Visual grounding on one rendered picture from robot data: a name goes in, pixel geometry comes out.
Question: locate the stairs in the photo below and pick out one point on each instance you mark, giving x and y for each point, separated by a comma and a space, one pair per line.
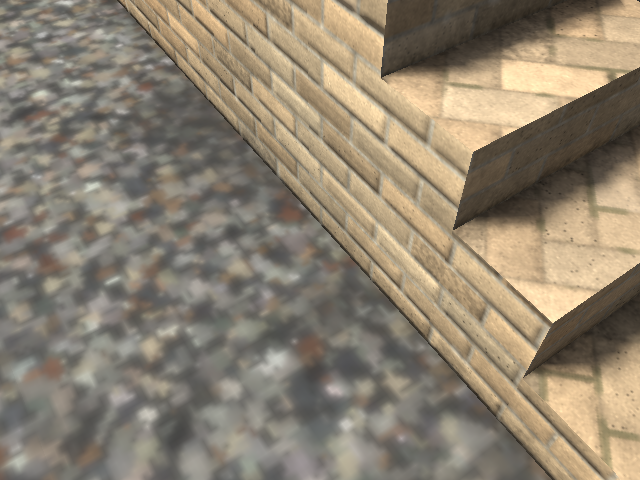
479, 160

